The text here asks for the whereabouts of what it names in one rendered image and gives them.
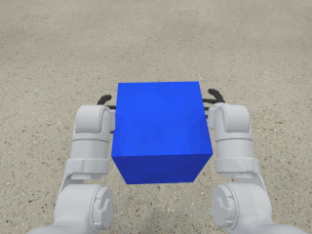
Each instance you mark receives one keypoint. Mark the robot left hand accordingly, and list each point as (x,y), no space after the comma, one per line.
(103,100)

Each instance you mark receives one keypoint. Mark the carton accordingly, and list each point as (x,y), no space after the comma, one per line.
(161,132)

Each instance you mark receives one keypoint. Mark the robot left upper arm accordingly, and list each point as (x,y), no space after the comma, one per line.
(81,209)

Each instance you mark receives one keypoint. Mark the robot right forearm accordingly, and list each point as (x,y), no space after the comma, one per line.
(234,143)

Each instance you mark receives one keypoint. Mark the robot right hand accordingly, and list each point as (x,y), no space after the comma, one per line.
(217,95)

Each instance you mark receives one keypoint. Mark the robot right upper arm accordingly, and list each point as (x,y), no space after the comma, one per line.
(244,208)

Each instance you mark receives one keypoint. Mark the robot left forearm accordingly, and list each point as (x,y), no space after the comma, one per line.
(89,149)

